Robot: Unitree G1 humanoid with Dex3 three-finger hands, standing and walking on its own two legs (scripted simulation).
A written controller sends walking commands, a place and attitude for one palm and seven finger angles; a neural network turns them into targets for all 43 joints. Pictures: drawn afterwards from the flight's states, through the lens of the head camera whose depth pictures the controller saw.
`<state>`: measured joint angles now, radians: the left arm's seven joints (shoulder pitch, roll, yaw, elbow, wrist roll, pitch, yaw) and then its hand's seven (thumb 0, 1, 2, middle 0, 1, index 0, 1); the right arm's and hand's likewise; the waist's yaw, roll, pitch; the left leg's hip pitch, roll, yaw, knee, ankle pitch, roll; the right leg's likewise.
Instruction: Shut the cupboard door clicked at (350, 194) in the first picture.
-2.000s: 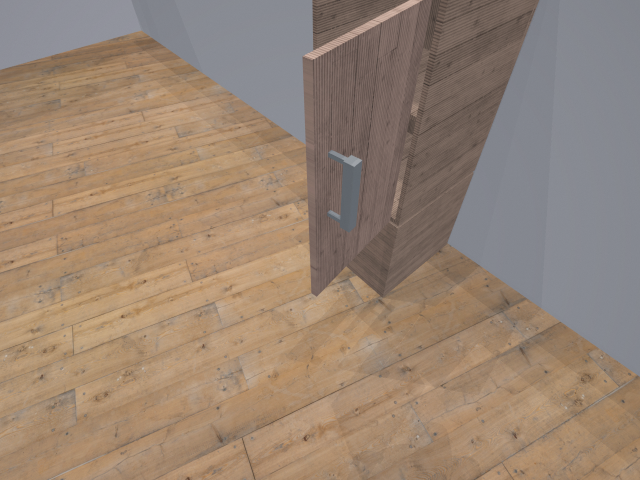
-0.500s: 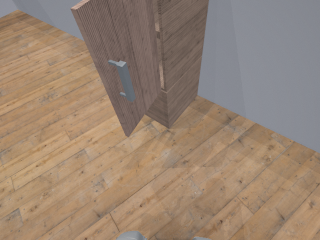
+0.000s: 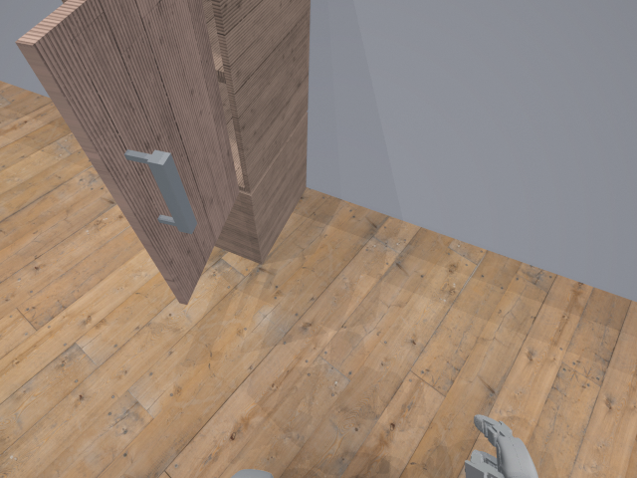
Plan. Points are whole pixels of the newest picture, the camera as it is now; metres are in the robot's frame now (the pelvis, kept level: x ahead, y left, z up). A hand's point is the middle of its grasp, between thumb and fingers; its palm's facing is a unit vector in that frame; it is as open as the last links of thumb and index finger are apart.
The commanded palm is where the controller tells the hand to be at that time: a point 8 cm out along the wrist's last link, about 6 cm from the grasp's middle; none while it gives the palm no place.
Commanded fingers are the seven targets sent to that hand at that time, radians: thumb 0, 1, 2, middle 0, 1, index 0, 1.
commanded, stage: walk around to get in front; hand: left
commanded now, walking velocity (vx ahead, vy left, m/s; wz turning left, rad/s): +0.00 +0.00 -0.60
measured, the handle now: (162, 193) +0.48 +0.29 +0.00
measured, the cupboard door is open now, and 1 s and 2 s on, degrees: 99 99 99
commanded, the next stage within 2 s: none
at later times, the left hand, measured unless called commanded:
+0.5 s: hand (257, 392) +0.24 +0.12 -0.15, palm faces -0.38 -0.88 -0.27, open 7.3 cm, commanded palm none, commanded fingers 0.00 0.90 0.90 -0.20 -0.30 -0.20 -0.30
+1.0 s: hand (256, 386) +0.25 +0.12 -0.17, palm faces -0.54 -0.82 -0.21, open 7.4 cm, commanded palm none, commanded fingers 0.00 0.90 0.90 -0.20 -0.30 -0.20 -0.30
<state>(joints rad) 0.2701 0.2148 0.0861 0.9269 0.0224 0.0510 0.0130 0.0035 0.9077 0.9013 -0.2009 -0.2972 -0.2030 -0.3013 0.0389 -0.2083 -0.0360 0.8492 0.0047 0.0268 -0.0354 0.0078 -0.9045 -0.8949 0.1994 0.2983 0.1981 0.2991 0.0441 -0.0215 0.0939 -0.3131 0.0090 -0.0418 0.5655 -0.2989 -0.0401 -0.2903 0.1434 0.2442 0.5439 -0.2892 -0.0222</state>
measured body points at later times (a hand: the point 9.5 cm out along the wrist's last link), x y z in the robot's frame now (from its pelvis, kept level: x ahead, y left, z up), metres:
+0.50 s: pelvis +0.03 -0.02 -0.01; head +0.08 -0.06 +0.43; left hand +0.25 +0.16 -0.13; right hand -0.08 -0.27 -0.16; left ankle -0.01 +0.13 -0.69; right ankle -0.01 -0.12 -0.73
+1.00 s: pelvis +0.07 -0.01 +0.01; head +0.13 -0.02 +0.45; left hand +0.28 +0.16 -0.15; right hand +0.01 -0.27 -0.12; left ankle +0.13 +0.09 -0.73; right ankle -0.04 -0.10 -0.65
